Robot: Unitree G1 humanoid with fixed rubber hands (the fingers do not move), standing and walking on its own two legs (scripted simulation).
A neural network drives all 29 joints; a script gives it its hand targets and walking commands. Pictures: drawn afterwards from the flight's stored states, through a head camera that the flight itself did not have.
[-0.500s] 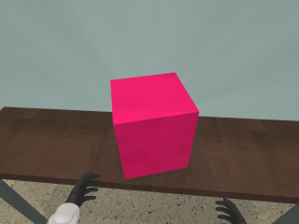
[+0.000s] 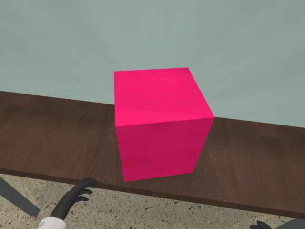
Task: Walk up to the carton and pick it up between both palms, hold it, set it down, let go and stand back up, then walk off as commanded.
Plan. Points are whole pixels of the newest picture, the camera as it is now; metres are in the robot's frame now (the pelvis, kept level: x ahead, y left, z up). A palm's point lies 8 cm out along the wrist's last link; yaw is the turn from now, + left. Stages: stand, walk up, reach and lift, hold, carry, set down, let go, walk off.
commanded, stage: stand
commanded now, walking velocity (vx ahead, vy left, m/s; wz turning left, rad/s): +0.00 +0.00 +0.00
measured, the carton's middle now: (155, 125) +0.40 +0.01 +0.07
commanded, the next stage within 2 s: walk off in 1.10 s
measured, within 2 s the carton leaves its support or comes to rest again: neither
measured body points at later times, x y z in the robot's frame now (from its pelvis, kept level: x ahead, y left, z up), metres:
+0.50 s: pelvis +0.00 -0.01 +0.00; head +0.00 -0.01 +0.45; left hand +0.21 +0.22 -0.01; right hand +0.14 -0.32 -0.08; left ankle +0.00 +0.14 -0.73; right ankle +0.00 -0.07 -0.73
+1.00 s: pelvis +0.01 +0.02 +0.01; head +0.04 +0.04 +0.46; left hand +0.14 +0.33 -0.11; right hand +0.15 -0.29 -0.08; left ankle +0.00 +0.14 -0.73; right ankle +0.00 -0.07 -0.73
